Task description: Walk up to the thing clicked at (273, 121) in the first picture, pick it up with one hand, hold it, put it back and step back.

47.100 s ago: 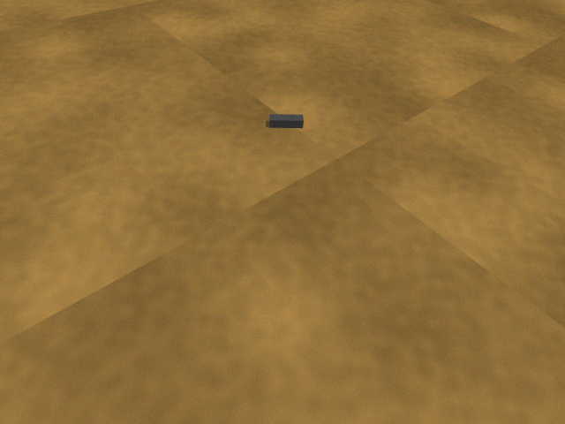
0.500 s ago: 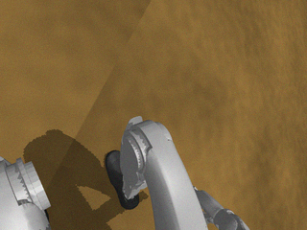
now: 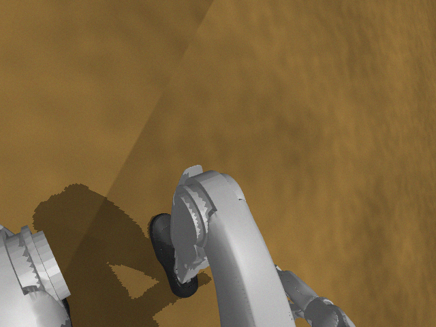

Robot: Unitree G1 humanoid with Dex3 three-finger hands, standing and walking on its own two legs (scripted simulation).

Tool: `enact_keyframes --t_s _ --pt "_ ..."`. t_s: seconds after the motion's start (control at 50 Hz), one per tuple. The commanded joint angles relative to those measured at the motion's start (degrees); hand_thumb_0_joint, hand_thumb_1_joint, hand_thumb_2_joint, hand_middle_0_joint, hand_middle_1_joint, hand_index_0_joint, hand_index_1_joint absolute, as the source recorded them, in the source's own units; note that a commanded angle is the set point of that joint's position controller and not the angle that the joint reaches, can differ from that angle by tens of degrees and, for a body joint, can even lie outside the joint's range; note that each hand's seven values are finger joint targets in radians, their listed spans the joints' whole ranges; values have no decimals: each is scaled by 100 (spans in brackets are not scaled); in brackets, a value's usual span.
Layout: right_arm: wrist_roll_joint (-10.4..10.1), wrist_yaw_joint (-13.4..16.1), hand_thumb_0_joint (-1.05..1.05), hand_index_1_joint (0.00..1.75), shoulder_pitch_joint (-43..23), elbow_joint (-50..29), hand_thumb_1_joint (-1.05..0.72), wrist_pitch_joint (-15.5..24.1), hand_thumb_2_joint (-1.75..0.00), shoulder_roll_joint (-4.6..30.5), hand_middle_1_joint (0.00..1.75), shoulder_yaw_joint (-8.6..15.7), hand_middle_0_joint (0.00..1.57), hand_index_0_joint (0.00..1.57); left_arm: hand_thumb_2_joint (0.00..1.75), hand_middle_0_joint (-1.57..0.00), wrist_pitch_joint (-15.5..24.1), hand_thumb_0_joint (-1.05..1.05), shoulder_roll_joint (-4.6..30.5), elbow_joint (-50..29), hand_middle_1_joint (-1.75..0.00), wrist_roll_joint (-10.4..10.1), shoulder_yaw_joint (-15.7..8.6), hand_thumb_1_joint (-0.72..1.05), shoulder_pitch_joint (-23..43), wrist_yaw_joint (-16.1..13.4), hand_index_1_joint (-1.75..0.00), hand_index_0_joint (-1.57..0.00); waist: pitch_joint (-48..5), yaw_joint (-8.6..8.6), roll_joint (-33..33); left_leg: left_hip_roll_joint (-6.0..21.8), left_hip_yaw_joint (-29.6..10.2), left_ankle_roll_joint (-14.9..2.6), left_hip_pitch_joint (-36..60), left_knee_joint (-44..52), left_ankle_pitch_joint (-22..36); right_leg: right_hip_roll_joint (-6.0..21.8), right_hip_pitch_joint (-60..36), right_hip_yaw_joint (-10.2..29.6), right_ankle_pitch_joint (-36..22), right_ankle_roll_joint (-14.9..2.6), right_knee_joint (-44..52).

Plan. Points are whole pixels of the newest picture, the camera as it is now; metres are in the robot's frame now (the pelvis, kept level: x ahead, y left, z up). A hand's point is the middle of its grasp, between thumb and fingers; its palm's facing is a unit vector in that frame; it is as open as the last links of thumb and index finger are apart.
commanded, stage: rest palm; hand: left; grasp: from above
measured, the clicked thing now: out of the picture +0.44 +0.43 -0.28
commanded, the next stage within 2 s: close in 0.34 s
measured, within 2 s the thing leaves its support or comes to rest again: neither
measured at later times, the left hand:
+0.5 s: hand out of the picture +0.42 +0.43 -0.23, palm faces -0.41 -0.19 -0.89, open 13.9 cm
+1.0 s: hand out of the picture +0.42 +0.43 -0.24, palm faces -0.40 -0.20 -0.90, open 13.4 cm
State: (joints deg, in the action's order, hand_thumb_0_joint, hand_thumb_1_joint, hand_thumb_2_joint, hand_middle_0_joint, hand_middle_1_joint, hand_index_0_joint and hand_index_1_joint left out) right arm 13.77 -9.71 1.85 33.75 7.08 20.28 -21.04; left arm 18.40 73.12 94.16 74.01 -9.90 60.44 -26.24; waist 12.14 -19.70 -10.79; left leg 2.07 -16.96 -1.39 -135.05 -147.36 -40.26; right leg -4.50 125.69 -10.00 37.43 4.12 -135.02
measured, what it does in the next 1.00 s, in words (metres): stands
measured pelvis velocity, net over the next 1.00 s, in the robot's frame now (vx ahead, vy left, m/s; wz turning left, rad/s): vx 0.00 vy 0.00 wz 0.00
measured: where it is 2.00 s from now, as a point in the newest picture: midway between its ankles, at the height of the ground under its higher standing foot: (124, 300)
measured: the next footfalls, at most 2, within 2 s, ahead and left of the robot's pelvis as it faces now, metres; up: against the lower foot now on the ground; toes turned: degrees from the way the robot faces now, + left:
none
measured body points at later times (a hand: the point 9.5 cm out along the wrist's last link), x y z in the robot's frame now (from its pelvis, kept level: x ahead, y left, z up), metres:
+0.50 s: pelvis +0.00 +0.00 +0.00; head +0.27 +0.16 +0.31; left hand +0.44 +0.44 -0.18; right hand +0.10 -0.26 -0.05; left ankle +0.07 +0.12 -0.27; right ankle +0.13 -0.13 -0.27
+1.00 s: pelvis +0.00 +0.00 +0.00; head +0.27 +0.16 +0.31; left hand +0.44 +0.43 -0.18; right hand +0.10 -0.26 -0.05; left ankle +0.07 +0.12 -0.27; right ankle +0.13 -0.13 -0.27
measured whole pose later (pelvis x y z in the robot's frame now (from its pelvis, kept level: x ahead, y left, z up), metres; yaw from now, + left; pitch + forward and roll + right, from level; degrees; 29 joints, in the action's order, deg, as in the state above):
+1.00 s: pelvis +0.00 +0.00 +0.00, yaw +0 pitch +25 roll -17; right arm 14.5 -9.5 1.2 33.6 6.7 20.8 -21.7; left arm 19.1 73.3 93.9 74.0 -11.5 59.6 -27.2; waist 13.1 -19.7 -11.3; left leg 2.2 -17.5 -0.9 -134.6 -147.6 -40.5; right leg -4.3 125.6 -10.4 37.2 4.2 -135.2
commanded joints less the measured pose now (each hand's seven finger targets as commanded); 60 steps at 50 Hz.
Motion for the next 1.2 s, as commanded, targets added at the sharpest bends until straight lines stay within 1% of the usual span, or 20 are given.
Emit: enact_keyframes --t_s 0.0,0.02,0.06,0.1,0.14,0.22,0.26,0.3,0.4,0.54,0.62,0.64,0.72,0.82,0.92,0.98,1.02,1.08,1.14,1.18 --pt "-29 106 0 30 964 51 -89 -24 -90 2005 30 611 20 20 95 -6 -7 0 1647 -699 -104 -162 -108 -50 1069 -154 -103 -7 -3523 -252 3449 277 479 137 3140 1609 1487 -94 -1520 -651 -1361 -442 991" --pt "-32 107 0 30 960 110 -89 -42 -90 1956 30 571 20 20 94 -6 -7 0 1566 -465 -104 -203 -84 -48 960 -140 -103 -7 -3490 -257 3377 282 447 148 3075 1614 1409 -97 -1500 -677 -1289 -455 972" --pt "-15 122 0 30 884 12 -89 -44 -90 2011 30 602 20 20 94 -6 59 0 1585 -715 -105 -234 -77 -48 1082 -114 -104 -7 -3555 -260 3416 266 472 139 3056 1603 1388 -101 -1527 -679 -1306 -453 990" --pt "-28 124 0 30 977 73 -89 -40 -90 1977 30 595 20 20 94 -6 52 0 1639 -720 -105 -148 -39 -48 1026 -75 -104 -7 -3513 -234 3461 258 509 122 3099 1595 1368 -105 -1521 -642 -1248 -457 996" --pt "-22 134 0 30 907 49 -89 -68 -90 2001 30 570 20 20 95 -6 98 0 1763 -796 -104 -206 -198 -49 1059 -151 -103 -7 -3623 -169 3467 266 469 149 3138 1645 1428 -104 -1592 -680 -1332 -467 956" --pt "18 126 0 30 935 48 -88 -90 -90 2012 30 562 20 20 94 -6 146 0 1748 -847 -104 -102 -201 -48 1026 -220 -103 -7 -3668 -237 3599 278 478 143 3312 1590 1693 -103 -1627 -680 -1486 -451 935" --pt "6 120 0 30 922 78 -89 -89 -90 1998 30 563 20 20 95 -6 143 0 1792 -868 -104 -108 -268 -49 1037 -261 -103 -7 -3676 -190 3634 288 463 158 3355 1600 1723 -109 -1558 -693 -1468 -461 894" --pt "34 114 0 30 890 87 -89 -88 -90 2015 30 557 20 20 95 -6 142 0 1749 -792 -103 -133 -283 -49 1097 -319 -102 -6 -3652 -235 3671 302 414 182 3351 1627 1755 -89 -1514 -731 -1504 -461 883" --pt "34 91 0 30 947 71 -89 -61 -90 1997 30 597 20 20 95 -6 32 0 1746 -714 -104 -1 -189 -49 1038 -302 -103 -7 -3539 -221 3698 286 457 175 3339 1630 1646 -92 -1398 -691 -1395 -476 862" --pt "14 116 0 30 949 79 -88 -21 -89 2022 30 591 20 20 88 -7 -8 0 1602 -588 -110 -221 -107 -40 1102 -212 -106 -11 -3397 -312 3327 270 478 126 2929 1602 1289 -78 -1541 -680 -1269 -436 1009" --pt "-13 147 0 30 954 56 -88 -44 -89 2002 30 552 20 20 88 -7 17 0 1639 -617 -110 -198 -10 -39 1032 -106 -106 -11 -3522 -277 3336 267 493 106 3035 1586 1291 -101 -1613 -642 -1235 -446 1016" --pt "-1 150 0 30 909 18 -88 -50 -89 2041 30 559 20 20 88 -7 48 0 1683 -762 -109 -273 -90 -40 1130 -120 -105 -11 -3615 -275 3333 272 470 117 3120 1584 1427 -78 -1651 -658 -1343 -430 1016" --pt "-6 160 0 30 900 67 -88 -73 -89 2042 30 534 20 20 88 -8 142 0 1780 -763 -108 -202 -163 -40 983 -144 -105 -11 -3606 -235 3444 292 440 148 3264 1564 1593 -77 -1574 -678 -1390 -450 934" --pt "47 145 0 30 869 49 -88 -106 -89 2013 30 510 20 20 89 -8 161 0 1929 -810 -107 -157 -390 -40 956 -289 -104 -11 -3670 -171 3647 318 447 177 3360 1579 1848 -81 -1639 -697 -1535 -459 896" --pt "76 113 0 30 890 98 -88 -79 -89 2031 30 550 20 20 88 -7 61 0 1817 -758 -107 -79 -308 -39 1020 -353 -103 -11 -3535 -258 3752 325 447 179 3374 1577 1802 -80 -1458 -715 -1495 -454 870" --pt "47 120 0 30 913 65 -88 -30 -89 2025 30 551 20 20 87 -7 4 0 1652 -617 -108 -135 -135 -38 1058 -308 -104 -11 -3400 -322 3435 282 512 121 3009 1524 1434 -82 -1536 -671 -1348 -448 961" --pt "39 128 0 30 928 89 -88 -18 -89 2056 30 558 20 20 86 -9 -4 0 1736 -700 -107 -141 -122 -37 1172 -302 -103 -13 -3408 -334 3454 279 495 123 2974 1561 1323 -78 -1518 -680 -1290 -445 964" --pt "9 144 0 30 871 75 -88 -6 -89 2056 30 543 20 20 84 -10 -1 0 1736 -561 -107 -231 -101 -34 1115 -246 -102 -15 -3466 -289 3314 286 450 124 2943 1586 1139 -88 -1478 -700 -1137 -453 978" --pt "1 166 0 30 827 25 -88 14 -89 2051 30 542 20 20 83 -14 10 0 1677 -648 -104 -238 -17 -32 1175 -201 -100 -18 -3461 -291 3325 261 511 112 2876 1546 1182 -79 -1569 -675 -1219 -449 990" --pt "-4 161 0 30 899 76 -88 10 -89 2053 30 536 20 20 82 -14 3 0 1725 -619 -104 -242 -60 -31 1111 -188 -100 -18 -3397 -270 3322 269 484 128 2928 1596 1236 -64 -1543 -674 -1232 -441 967"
